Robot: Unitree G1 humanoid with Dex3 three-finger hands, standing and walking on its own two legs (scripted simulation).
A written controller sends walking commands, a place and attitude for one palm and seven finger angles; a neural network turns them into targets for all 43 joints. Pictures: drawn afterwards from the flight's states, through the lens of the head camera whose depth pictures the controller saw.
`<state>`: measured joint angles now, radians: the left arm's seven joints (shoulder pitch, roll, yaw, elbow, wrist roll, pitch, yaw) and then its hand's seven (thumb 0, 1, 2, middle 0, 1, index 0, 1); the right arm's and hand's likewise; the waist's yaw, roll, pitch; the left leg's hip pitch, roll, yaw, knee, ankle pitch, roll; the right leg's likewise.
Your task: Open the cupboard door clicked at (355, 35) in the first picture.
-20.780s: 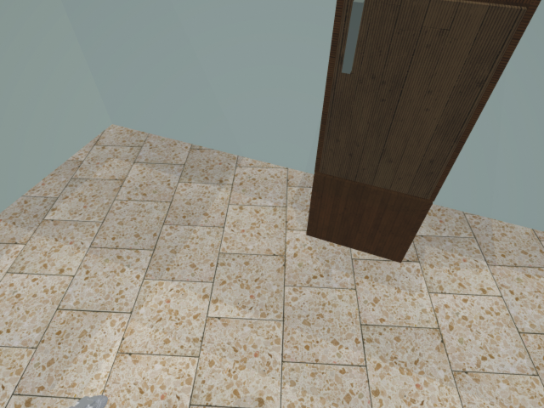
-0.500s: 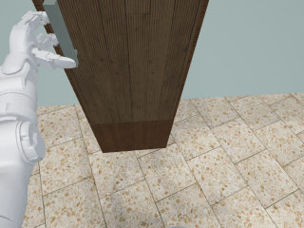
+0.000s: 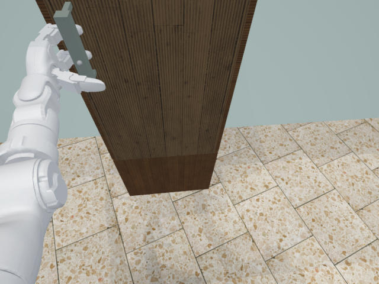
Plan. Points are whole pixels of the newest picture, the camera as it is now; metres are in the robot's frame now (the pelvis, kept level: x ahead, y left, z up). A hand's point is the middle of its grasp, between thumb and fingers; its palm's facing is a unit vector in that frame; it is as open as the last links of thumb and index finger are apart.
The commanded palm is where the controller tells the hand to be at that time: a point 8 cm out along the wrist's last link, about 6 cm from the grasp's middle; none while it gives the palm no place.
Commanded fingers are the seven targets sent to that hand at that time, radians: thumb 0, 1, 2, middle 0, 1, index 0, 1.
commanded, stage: slide the fingers in behind the handle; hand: left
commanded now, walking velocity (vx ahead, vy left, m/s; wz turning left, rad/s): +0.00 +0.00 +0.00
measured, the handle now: (80, 50) +0.57 +0.17 +0.17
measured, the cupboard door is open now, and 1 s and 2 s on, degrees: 0 0 34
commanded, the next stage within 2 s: close the thumb around the handle in 0.18 s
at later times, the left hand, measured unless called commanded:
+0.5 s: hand (79, 64) +0.52 +0.16 +0.18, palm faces +0.00 -1.00 +0.01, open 12.7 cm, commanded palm +0.50 +0.21 +0.17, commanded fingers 0.00 0.17 0.59 -0.35 -1.27 -0.35 -1.27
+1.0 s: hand (88, 62) +0.53 +0.15 +0.18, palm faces -0.02 -1.00 +0.01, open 5.6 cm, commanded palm +0.51 +0.21 +0.17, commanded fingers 0.00 0.90 0.90 -0.40 -1.35 -0.40 -1.35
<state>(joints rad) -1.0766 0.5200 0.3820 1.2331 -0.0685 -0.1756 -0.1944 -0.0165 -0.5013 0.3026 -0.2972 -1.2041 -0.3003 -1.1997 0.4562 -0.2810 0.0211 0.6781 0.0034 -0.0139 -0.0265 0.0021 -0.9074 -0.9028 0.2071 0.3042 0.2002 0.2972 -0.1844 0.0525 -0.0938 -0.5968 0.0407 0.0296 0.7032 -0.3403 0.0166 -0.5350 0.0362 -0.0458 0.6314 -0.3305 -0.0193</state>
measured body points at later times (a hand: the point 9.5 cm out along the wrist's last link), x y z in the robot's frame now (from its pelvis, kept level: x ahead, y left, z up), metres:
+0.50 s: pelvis +0.00 +0.00 +0.00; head +0.06 +0.01 +0.44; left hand +0.51 +0.22 +0.18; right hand -0.01 -0.27 -0.12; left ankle -0.01 +0.11 -0.72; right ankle -0.02 -0.11 -0.72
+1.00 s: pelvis +0.00 +0.00 +0.00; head +0.07 +0.00 +0.44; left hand +0.52 +0.20 +0.18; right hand -0.04 -0.27 -0.12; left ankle -0.01 +0.11 -0.72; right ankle -0.02 -0.11 -0.72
